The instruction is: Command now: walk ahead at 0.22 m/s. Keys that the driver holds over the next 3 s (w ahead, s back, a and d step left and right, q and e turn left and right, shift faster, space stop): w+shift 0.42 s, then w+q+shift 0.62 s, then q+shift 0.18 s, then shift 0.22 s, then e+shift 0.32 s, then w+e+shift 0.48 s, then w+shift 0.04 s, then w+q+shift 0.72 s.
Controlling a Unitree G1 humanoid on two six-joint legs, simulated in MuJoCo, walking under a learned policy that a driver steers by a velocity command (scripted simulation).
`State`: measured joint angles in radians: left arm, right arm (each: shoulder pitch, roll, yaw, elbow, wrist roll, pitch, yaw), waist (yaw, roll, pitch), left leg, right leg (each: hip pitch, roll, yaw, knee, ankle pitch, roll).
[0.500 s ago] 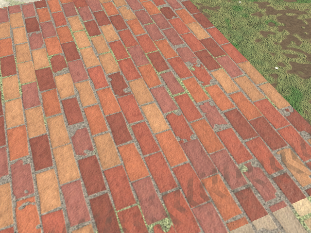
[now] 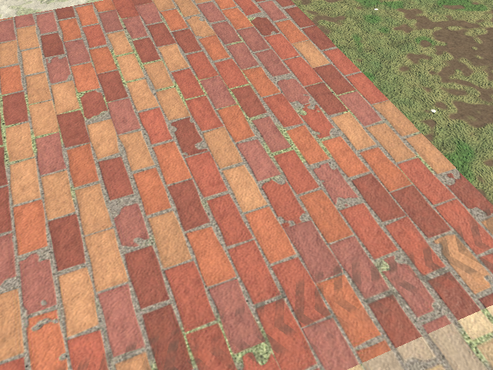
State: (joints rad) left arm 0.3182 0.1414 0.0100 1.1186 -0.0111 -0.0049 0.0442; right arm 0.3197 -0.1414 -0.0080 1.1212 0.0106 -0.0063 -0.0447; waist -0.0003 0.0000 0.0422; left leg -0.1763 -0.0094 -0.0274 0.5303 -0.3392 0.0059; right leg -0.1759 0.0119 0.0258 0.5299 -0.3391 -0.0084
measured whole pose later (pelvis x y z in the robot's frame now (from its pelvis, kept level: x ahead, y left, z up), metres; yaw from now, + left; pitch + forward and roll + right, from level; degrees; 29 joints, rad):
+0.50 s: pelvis +0.16 -0.02 -0.01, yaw +0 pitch +4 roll +0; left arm 0.54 0.20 0.04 1.04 0.04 -0.12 -0.01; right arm 0.12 -0.24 -0.06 0.84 -0.03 -0.07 0.05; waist 0.05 0.01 -0.04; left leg -0.74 0.04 0.05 1.21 -0.31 0.12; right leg 0.12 0.03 -0.01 0.22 -0.41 -0.03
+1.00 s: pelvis +0.58 +0.07 +0.00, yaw +23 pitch +2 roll -1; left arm -0.05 0.22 -0.02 0.62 0.05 -0.08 -0.03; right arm 0.51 -0.25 -0.06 0.92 0.01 -0.09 0.02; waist -0.11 0.00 0.03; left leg 0.07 -0.19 -0.20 0.26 -0.32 0.19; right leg -0.81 -0.10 0.05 0.77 0.02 0.02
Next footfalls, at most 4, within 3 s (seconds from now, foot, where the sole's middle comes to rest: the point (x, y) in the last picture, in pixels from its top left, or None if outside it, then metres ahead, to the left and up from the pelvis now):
0.68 left None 0.47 0.05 -0.77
1.12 right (231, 234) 0.95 0.08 -0.77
1.52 left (135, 235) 0.94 0.39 -0.77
1.96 right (217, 222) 1.00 0.13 -0.77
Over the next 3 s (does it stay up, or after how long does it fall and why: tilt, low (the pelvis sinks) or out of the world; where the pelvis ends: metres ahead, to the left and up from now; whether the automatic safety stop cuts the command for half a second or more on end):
stays up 1.72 0.37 0.00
